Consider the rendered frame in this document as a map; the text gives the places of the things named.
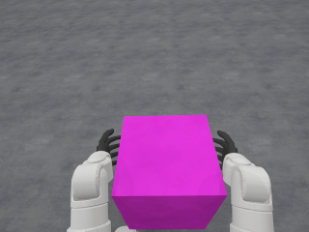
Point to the carton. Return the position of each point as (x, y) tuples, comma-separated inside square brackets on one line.
[(167, 174)]

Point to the robot right forearm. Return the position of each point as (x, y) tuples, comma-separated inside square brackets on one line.
[(251, 195)]

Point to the robot left hand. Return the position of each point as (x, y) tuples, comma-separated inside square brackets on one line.
[(103, 144)]

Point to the robot left forearm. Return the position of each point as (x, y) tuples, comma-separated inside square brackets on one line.
[(89, 194)]

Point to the robot right hand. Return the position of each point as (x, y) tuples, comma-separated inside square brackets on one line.
[(228, 146)]

